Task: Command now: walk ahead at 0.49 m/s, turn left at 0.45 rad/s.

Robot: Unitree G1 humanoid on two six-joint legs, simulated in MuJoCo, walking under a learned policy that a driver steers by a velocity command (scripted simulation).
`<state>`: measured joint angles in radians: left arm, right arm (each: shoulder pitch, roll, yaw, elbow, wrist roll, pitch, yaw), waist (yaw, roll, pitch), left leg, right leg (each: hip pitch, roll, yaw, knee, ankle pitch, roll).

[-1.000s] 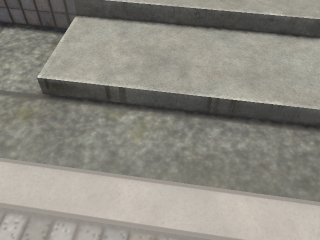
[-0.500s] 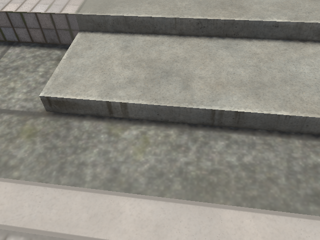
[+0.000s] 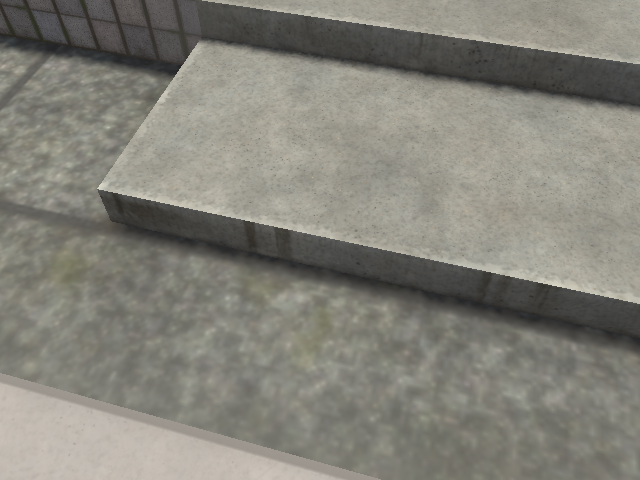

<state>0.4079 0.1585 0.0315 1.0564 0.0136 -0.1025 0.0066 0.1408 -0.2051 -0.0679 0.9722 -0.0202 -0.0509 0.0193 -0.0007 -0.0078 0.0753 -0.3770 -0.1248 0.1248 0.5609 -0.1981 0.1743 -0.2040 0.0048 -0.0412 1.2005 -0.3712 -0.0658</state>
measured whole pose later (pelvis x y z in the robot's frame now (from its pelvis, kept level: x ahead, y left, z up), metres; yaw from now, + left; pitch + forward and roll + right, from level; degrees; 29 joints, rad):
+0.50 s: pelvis +0.30 -0.03 +0.00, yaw -7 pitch +1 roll -1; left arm 0.09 0.19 0.04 0.89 0.03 -0.06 -0.02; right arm 0.44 -0.19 -0.02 1.06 -0.01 -0.09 -0.04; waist -0.01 0.00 0.06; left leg -0.02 -0.05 0.14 0.79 -0.41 0.06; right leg -0.41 0.10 -0.12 0.55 -0.15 -0.18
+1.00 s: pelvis +0.58 -0.05 +0.00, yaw -21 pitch +1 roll +0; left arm 0.41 0.26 0.06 0.96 0.00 -0.08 0.01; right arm 0.05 -0.22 0.00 0.77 -0.05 -0.10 0.00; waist 0.07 -0.01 0.05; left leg -0.43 -0.02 0.04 0.53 -0.13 0.04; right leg -0.09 0.14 0.15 0.74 -0.45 -0.10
